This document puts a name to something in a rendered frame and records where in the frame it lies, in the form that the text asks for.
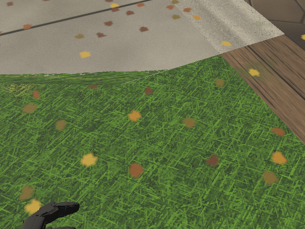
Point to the robot left hand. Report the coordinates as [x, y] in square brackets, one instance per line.
[50, 212]

